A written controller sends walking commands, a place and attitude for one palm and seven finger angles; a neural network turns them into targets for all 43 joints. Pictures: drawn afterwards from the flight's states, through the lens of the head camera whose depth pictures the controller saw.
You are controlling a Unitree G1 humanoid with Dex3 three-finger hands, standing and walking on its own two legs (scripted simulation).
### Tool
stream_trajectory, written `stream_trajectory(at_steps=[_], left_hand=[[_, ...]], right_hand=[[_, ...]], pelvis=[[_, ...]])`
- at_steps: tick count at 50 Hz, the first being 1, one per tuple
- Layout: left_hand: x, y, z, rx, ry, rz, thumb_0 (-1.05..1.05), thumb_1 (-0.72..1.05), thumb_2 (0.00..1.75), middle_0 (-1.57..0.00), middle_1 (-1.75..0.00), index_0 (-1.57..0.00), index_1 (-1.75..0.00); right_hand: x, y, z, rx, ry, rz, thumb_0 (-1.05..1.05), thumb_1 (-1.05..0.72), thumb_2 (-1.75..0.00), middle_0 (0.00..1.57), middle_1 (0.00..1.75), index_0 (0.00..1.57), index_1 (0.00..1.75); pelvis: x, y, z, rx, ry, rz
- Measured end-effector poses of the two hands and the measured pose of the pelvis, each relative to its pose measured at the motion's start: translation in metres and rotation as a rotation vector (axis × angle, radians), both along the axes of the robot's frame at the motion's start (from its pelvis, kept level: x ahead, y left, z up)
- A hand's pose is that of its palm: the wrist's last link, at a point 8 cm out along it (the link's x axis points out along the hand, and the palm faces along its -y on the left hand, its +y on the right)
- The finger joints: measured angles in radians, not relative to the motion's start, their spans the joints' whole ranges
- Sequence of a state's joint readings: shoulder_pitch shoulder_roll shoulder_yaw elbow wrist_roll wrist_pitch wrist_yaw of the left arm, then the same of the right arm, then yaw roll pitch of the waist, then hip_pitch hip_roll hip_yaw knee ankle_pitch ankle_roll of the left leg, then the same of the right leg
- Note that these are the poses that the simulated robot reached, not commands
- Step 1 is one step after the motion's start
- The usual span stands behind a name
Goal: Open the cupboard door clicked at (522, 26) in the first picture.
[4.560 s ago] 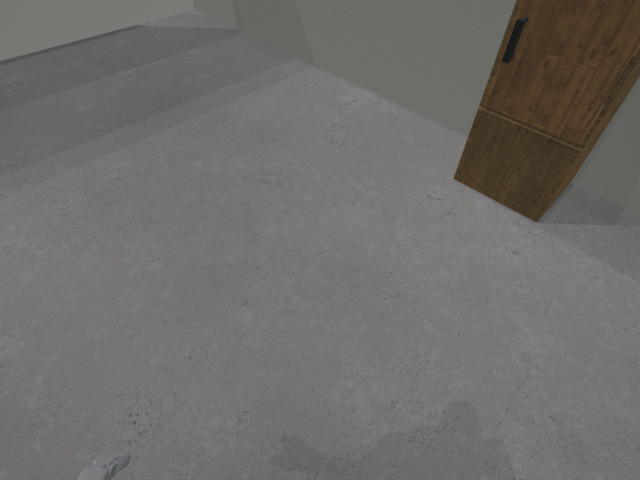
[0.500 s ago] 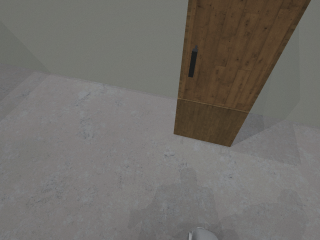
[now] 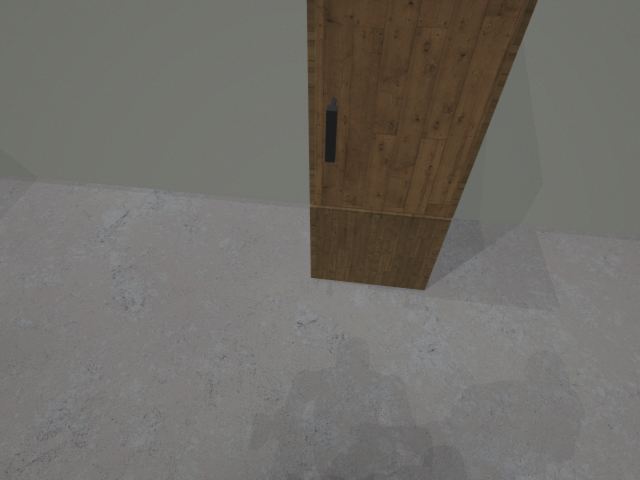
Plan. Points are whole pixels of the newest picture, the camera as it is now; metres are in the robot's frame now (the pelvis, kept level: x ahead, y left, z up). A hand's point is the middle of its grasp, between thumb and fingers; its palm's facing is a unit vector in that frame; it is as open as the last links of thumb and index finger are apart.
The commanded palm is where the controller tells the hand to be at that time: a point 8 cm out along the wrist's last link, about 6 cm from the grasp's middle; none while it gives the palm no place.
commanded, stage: take the last steps up to it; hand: left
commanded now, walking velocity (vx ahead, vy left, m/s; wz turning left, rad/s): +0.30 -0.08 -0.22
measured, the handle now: (332, 130) +0.87 +0.03 -0.06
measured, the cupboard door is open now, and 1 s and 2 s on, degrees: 0 0 0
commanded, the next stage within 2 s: come to a stop and stand still in 1.18 s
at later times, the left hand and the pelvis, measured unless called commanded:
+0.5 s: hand out of the picture +0.15 +0.16 -0.17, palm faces -0.17 -0.97 -0.16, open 7.4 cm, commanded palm none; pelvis +0.06 -0.01 +0.01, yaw -8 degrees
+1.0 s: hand (252, 460) +0.18 +0.12 -0.18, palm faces +0.01 -0.99 -0.15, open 7.3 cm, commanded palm none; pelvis +0.21 -0.05 +0.00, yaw -4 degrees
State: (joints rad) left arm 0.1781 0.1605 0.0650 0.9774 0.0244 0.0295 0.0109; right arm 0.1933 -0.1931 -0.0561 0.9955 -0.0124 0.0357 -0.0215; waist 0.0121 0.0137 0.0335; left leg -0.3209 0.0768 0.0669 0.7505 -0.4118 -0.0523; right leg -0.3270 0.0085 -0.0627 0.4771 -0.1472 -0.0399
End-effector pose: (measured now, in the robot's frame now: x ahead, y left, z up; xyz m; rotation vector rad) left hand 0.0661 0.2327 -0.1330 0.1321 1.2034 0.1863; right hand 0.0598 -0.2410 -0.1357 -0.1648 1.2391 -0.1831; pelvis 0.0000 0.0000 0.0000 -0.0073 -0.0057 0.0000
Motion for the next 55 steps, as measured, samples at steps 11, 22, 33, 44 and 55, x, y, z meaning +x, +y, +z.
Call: stream_trajectory(at_steps=[11,22,33,44,55], left_hand=[[-0.023,0.038,-0.004,-0.044,0.132,-0.036,0.01,0.90,0.90,-0.20,-0.30,-0.20,-0.30],[0.041,0.007,-0.004,-0.033,0.176,-0.173,0.01,0.91,0.90,-0.19,-0.30,-0.20,-0.29],[0.154,-0.085,0.000,-0.030,-0.073,-0.210,0.00,0.90,0.90,-0.19,-0.30,-0.20,-0.30],[0.134,-0.071,0.001,0.004,0.077,-0.101,-0.02,0.93,0.90,-0.20,-0.30,-0.20,-0.30],[0.128,-0.054,-0.027,-0.077,0.334,-0.018,0.00,0.91,0.90,-0.20,-0.30,-0.20,-0.30]], right_hand=[[-0.052,0.040,0.022,-0.028,0.060,-0.068,0.00,-0.91,-0.90,0.20,0.30,0.20,0.29],[-0.124,0.050,0.017,0.047,0.270,-0.247,0.00,-0.91,-0.90,0.20,0.30,0.20,0.29],[-0.099,-0.004,-0.012,0.133,0.400,-0.270,0.01,-0.91,-0.90,0.20,0.30,0.20,0.29],[0.130,-0.063,0.003,0.045,-0.036,-0.111,0.00,-0.92,-0.90,0.19,0.30,0.20,0.29],[0.257,-0.033,0.006,-0.003,-0.128,-0.004,0.00,-0.91,-0.90,0.19,0.30,0.20,0.29]], pelvis=[[0.010,0.029,0.014,-0.035,0.007,-0.058],[0.045,0.006,0.012,-0.015,0.012,-0.128],[0.098,-0.054,-0.005,0.001,-0.011,-0.109],[0.161,-0.066,0.006,-0.022,-0.011,-0.086],[0.242,-0.039,-0.009,-0.013,-0.027,-0.093]])
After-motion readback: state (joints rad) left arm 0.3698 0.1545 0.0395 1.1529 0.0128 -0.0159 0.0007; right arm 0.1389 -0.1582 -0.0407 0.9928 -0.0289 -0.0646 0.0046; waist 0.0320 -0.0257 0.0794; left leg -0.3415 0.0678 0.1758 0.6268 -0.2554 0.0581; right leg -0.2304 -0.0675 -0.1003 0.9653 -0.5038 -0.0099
